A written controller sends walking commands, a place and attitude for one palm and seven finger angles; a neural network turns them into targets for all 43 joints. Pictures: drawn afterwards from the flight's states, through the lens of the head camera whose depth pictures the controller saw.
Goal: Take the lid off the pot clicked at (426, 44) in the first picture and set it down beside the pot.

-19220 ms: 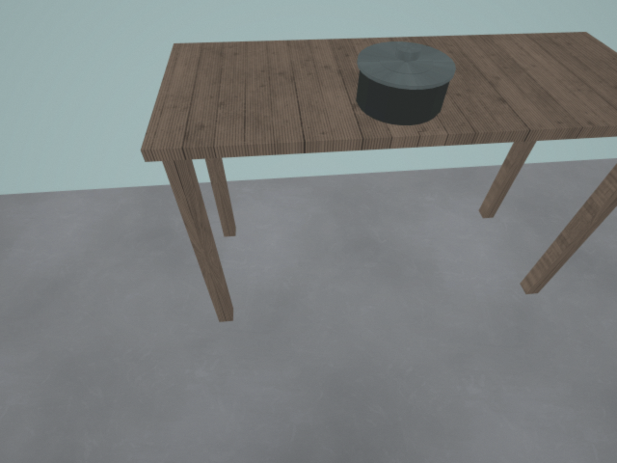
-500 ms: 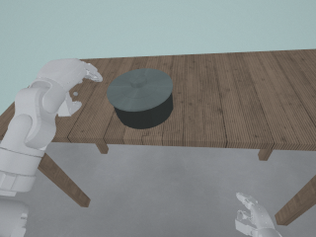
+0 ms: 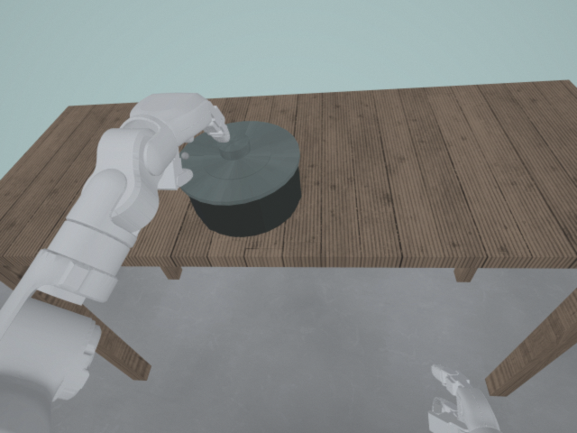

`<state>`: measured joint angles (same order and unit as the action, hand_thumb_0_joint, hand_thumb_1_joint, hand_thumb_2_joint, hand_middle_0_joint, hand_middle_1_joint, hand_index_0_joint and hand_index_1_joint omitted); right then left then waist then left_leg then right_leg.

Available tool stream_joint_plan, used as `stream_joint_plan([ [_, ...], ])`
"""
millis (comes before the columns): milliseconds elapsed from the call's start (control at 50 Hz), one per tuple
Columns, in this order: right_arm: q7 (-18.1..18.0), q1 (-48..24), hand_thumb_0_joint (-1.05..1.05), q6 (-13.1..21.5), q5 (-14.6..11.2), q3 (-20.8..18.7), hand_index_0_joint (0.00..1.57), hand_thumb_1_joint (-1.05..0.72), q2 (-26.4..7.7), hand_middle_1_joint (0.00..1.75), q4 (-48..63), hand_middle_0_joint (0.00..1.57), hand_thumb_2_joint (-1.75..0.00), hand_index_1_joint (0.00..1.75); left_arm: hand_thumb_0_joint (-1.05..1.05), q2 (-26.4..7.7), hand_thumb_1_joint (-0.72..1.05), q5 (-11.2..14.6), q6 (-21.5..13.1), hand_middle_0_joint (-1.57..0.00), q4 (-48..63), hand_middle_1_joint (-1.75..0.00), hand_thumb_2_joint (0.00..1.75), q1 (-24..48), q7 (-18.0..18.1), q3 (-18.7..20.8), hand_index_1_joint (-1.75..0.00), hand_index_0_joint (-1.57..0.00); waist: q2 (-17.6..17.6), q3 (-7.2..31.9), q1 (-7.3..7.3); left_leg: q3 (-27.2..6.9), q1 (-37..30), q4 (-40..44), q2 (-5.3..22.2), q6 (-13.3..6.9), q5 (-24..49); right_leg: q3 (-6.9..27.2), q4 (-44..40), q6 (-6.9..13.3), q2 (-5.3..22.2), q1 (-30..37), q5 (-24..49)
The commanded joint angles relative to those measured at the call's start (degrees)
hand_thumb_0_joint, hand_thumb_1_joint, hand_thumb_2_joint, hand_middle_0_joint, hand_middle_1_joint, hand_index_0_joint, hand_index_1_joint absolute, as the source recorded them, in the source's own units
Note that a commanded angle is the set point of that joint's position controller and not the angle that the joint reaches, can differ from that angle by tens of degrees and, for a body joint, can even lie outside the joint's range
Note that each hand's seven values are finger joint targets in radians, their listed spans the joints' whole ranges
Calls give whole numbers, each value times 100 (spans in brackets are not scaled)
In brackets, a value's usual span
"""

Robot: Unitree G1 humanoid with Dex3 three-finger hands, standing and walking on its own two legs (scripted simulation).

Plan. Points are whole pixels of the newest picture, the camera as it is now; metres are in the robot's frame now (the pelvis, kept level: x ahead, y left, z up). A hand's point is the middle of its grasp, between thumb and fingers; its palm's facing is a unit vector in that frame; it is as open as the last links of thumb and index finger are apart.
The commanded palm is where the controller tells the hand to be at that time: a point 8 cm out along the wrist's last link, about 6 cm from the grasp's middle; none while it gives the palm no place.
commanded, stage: move the open hand above the knob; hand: left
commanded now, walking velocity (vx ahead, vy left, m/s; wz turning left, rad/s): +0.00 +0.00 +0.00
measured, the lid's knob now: (234, 146) +0.52 +0.11 +0.14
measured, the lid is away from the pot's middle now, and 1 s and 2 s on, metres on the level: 0.00 0.00 0.00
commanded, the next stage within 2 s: lower the open fingers around the knob in 1.34 s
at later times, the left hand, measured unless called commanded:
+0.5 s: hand (215, 121) +0.48 +0.12 +0.21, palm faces -0.22 -0.01 -0.98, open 10.1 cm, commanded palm +0.47 +0.11 +0.27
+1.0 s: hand (218, 110) +0.49 +0.11 +0.22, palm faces -0.18 -0.05 -0.98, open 10.1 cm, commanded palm +0.47 +0.11 +0.27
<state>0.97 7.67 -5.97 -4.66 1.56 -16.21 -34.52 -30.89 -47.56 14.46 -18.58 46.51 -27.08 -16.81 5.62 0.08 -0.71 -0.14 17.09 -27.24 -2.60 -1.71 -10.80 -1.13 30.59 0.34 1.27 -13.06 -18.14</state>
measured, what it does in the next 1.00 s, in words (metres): stands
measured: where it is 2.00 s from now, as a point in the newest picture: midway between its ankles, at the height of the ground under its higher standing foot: outside the picture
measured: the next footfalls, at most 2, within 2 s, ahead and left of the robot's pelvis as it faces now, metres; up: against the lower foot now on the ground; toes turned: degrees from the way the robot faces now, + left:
none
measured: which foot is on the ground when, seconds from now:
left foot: down 0.00-1.00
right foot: down 0.00-1.00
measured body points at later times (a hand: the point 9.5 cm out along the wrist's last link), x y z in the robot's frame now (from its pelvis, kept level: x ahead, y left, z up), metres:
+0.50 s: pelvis +0.02 +0.01 +0.00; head +0.03 -0.03 +0.45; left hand +0.49 +0.11 +0.26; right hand +0.12 -0.25 -0.13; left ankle +0.04 +0.11 -0.74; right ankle -0.02 -0.11 -0.74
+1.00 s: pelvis +0.02 +0.00 +0.00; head +0.03 -0.03 +0.45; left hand +0.49 +0.11 +0.27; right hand +0.15 -0.25 -0.12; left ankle +0.04 +0.11 -0.74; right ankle -0.02 -0.11 -0.74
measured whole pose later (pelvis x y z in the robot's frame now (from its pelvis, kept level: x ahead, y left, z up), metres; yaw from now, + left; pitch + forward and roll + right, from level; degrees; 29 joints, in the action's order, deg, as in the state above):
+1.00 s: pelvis +0.02 +0.00 +0.00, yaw -1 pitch +4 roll +1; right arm 0.9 11.5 -4.5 -4.0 0.3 -15.4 -37.7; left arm -22.3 -50.5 17.8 -45.4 65.6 -22.8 -17.6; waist 3.9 3.3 -3.1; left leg 1.0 18.4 -25.2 -2.8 -2.1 -11.2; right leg 0.1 28.6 0.0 1.5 -14.8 -18.1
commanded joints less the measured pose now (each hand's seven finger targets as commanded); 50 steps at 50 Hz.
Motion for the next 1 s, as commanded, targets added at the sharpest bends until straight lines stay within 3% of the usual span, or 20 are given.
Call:
stream_joint_plan([
  [0, -5, -461, 0, 347, 24, -203, 20, -90, -522, 30, 792, 20, -90, 30, 0, -1511, -38, -154, 157, -86, 177, -8, 163, 3207, 372, 1313, -8, -86, -625, 2332, 77, -51, -1280, 109, -116, -215, 1506, -23, -334, 160, -203, 347, 2301],
  [60, 117, -360, 0, 235, -58, -251, 20, -90, -627, 30, 806, 20, -90, 30, 0, -416, -38, 5, 237, -86, -845, -8, 163, 1905, 285, 621, -8, -86, -1008, 1554, -30, 27, -950, 109, -74, -173, 1270, -167, -433, 148, -203, -115, 2079],
  [100, 138, -484, 0, 136, -96, -200, 20, -90, -638, 30, 879, 20, -90, 30, 0, -218, -38, -165, 301, -86, -828, -8, 163, 2201, 204, 256, -8, -86, -1117, 1272, -81, 118, -761, 213, -63, -161, 800, -187, -532, 101, -201, -309, 1671],
  [180, 23, -455, 0, 251, -8, -271, 20, -90, -585, 30, 957, 20, -90, 30, 0, -1384, -38, -319, 109, -86, 896, -8, 163, 4685, 336, 903, -8, -86, -577, 2700, -167, -42, -1507, 111, -141, -309, 1144, 53, -453, 132, -218, 273, 2060],
  [220, -72, -213, 0, 414, 10, -275, 20, -90, -547, 30, 765, 20, -90, 30, 0, -1594, -38, -323, 63, -86, 716, -8, 163, 5425, 382, 1036, -8, -86, -387, 3067, -261, -139, -1883, 44, -141, -320, 1558, 55, -382, 145, -255, 295, 2428],
  [280, -91, 144, 0, 486, 58, -287, 20, -90, -569, 30, 464, 20, -90, 30, 0, -1468, -38, -346, 80, -86, -463, -8, 163, 5098, 542, 1131, -8, -86, -518, 2738, -250, -151, -1698, 74, -91, -271, 1687, -33, -391, 180, -312, 131, 2415],
  [340, -28, 232, 0, 311, 2, -253, 20, -90, -635, 30, 253, 20, -90, 30, 0, -412, -38, -303, 428, -86, -2370, -8, 163, 3973, 550, 497, -8, -86, -1088, 1519, -246, 4, -864, 289, -60, -187, 1008, -177, -506, 142, -282, -349, 1870],
  [380, 58, 127, 0, 275, 23, -269, 20, -90, -655, 30, 422, 20, -90, 30, 0, -171, -38, -333, 415, -86, -2244, -8, 163, 3541, 519, 395, -8, -86, -993, 1809, -141, 27, -960, 235, -61, -168, 1236, -165, -434, 163, -230, -217, 2044],
  [440, 86, -74, 0, 201, 50, -297, 20, -90, -596, 30, 603, 20, -90, 30, 0, 277, -38, -453, 406, -86, -1410, -8, 163, 4366, 384, -143, -8, -86, -708, 2279, -307, 20, -1323, 107, -93, -242, 1467, -89, -440, 167, -218, -231, 2222],
  [460, 50, 9, 0, 176, 59, -358, 20, -90, -618, 30, 580, 20, -90, 30, 0, 225, -38, -378, 369, -86, -1200, -8, 163, 4712, 373, -95, -8, -86, -914, 2411, -428, -3, -1427, 37, -70, -295, 1553, -71, -495, 162, -223, -178, 2359],
  [540, -137, 303, 0, 467, 119, -321, 20, -90, -623, 30, 434, 20, -90, 30, 0, -1530, -38, -463, 78, -86, -848, -8, 163, 6196, 489, 1190, -8, -86, -815, 3268, -334, -81, -1737, 81, -116, -363, 1809, 97, -397, 134, -236, 416, 2921],
  [580, -172, 411, 0, 503, 153, -307, 20, -90, -584, 30, 344, 20, -90, 30, 0, -1521, -38, -506, -14, -86, -1402, -8, 163, 5729, 612, 1300, -8, -86, -815, 3147, -260, -90, -1600, 73, -82, -338, 2058, 65, -366, 153, -230, 410, 3010],
  [660, 31, 410, 0, 335, 61, -308, 20, -90, -639, 30, 340, 20, -90, 30, 0, 56, -38, -443, 340, -86, -3006, -8, 163, 3745, 654, 328, -8, -86, -957, 1745, -177, 34, -925, 212, -5, -210, 1853, -162, -425, 184, -238, -259, 2481],
  [700, 104, 169, 0, 256, 53, -283, 20, -90, -649, 30, 524, 20, -90, 30, 0, 249, -38, -476, 415, -86, -2640, -8, 163, 3559, 563, 122, -8, -86, -908, 1823, -154, 71, -1019, 202, 12, -183, 1677, -159, -417, 160, -231, -315, 2295],
  [760, 88, -46, 0, 216, 78, -401, 20, -90, -610, 30, 806, 20, -90, 30, 0, 155, -38, -321, 302, -86, -605, -8, 163, 4619, 397, 96, -8, -86, -784, 2998, -292, 26, -1743, -49, -36, -360, 2367, 3, -441, 148, -169, 124, 2941],
  [780, 62, -29, 0, 305, 96, -404, 20, -90, -573, 30, 820, 20, -90, 30, 0, -584, -38, -411, 215, -86, -51, -8, 163, 5211, 409, 584, -8, -86, -728, 3424, -276, -30, -1967, -107, -63, -397, 2515, 112, -416, 120, -182, 347, 3179],
  [800, 10, 23, 0, 357, 99, -392, 20, -90, -564, 30, 751, 20, -90, 30, 0, -790, -38, -422, 162, -86, -76, -8, 163, 5594, 411, 651, -8, -86, -737, 3417, -348, -49, -2006, -107, -88, -422, 2447, 116, -418, 108, -205, 352, 3223],
  [860, -110, 308, 0, 398, 73, -357, 20, -90, -625, 30, 426, 20, -90, 30, 0, -1240, -38, -334, 133, -86, -920, -8, 163, 5556, 585, 1055, -8, -86, -959, 2788, -351, -57, -1593, 67, -45, -390, 2006, 27, -504, 126, -239, 258, 2936],
  [920, -72, 217, 0, 354, 38, -287, 20, -90, -548, 30, 248, 20, -90, 30, 0, -348, -38, -436, 368, -86, -2133, -8, 163, 4843, 660, 471, -8, -86, -1082, 1833, -290, 3, -1166, 221, -42, -278, 1436, -116, -482, 157, -256, -338, 2237],
  [980, 51, 72, 0, 239, 33, -272, 20, -90, -586, 30, 408, 20, -90, 30, 0, 144, -38, -438, 500, -86, -2427, -8, 163, 3876, 581, 182, -8, -86, -835, 1911, -186, -4, -1170, 171, -28, -201, 1560, -144, -422, 191, -214, -348, 2163],
])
